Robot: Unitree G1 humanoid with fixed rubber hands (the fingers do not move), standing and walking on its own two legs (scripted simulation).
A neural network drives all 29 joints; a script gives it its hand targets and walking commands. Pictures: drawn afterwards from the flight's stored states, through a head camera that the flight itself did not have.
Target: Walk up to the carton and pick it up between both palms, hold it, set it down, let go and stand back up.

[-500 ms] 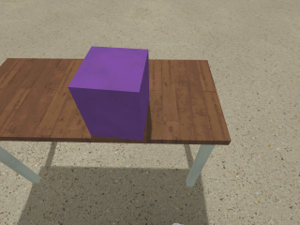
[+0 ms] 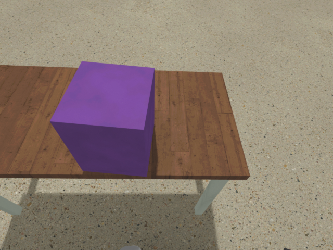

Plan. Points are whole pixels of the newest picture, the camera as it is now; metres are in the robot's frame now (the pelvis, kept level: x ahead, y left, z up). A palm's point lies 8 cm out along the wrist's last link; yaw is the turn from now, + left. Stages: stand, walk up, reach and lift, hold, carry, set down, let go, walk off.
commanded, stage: walk up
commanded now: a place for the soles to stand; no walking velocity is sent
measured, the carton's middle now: (116, 122) +0.46 +0.16 -0.01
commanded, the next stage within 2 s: none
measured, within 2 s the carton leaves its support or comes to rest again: neither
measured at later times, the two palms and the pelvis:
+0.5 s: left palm out of the picture +0.08 +0.33 -0.13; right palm (283, 249) +0.15 -0.28 -0.09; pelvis +0.01 +0.02 +0.00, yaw +0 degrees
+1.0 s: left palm out of the picture +0.10 +0.33 -0.12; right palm out of the picture +0.13 -0.28 -0.09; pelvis +0.02 +0.03 +0.00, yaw +1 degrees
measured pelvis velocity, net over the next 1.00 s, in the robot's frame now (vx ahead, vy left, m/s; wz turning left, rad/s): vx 0.02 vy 0.03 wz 0.01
